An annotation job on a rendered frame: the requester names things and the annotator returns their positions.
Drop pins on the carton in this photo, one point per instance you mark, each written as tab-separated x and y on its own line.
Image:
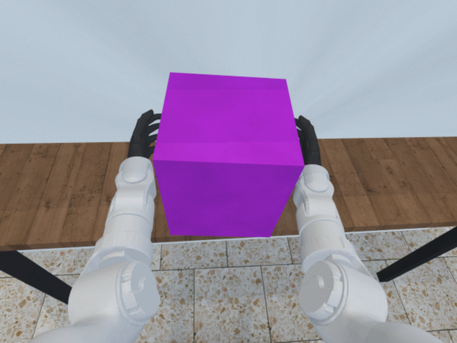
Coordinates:
227	154

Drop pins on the right robot hand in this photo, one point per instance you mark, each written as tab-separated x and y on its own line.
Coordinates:
308	141

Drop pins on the robot left upper arm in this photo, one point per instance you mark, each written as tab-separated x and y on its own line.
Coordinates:
108	305

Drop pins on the robot left forearm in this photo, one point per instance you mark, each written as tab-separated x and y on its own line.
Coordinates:
129	224

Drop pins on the left robot hand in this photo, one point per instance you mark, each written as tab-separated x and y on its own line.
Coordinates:
140	140

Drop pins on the robot right forearm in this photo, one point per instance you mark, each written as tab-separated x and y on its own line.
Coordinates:
319	225

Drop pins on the robot right upper arm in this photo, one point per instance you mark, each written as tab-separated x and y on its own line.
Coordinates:
346	306

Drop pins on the table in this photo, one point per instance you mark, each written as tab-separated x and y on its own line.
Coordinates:
58	195

